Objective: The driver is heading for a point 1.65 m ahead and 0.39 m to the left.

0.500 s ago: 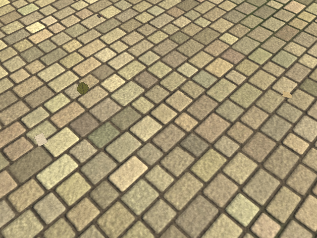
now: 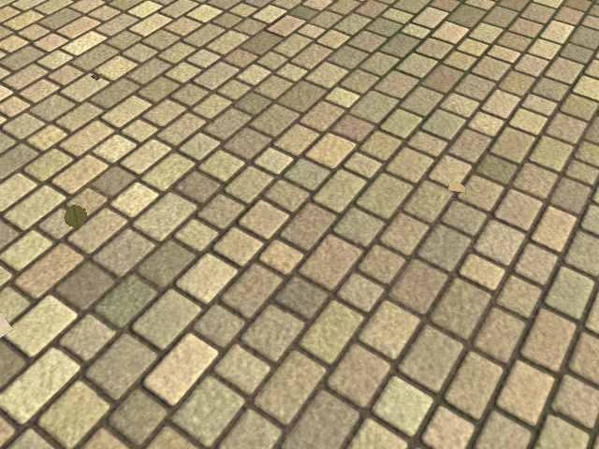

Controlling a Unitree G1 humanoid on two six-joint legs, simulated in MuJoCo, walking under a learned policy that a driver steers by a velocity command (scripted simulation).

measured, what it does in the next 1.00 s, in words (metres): walks ahead, turning left: left foot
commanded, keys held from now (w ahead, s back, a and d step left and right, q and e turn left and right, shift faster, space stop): q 0.06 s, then w+q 0.64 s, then w+e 0.30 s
